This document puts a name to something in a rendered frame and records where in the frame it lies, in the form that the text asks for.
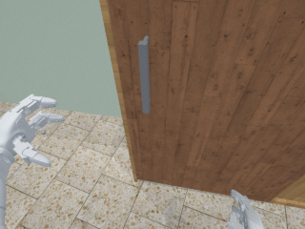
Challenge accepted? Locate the robot right hand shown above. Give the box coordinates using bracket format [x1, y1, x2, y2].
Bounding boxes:
[227, 189, 265, 229]

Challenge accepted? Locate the wardrobe door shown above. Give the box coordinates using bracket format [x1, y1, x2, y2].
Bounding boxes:
[107, 0, 305, 202]
[276, 175, 305, 202]

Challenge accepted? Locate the handle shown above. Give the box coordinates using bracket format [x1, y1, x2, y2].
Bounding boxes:
[137, 35, 151, 114]

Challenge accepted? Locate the robot left hand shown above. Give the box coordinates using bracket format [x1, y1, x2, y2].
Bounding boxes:
[0, 94, 65, 167]

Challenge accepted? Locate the robot left forearm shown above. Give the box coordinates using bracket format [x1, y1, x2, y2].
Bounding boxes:
[0, 146, 15, 229]

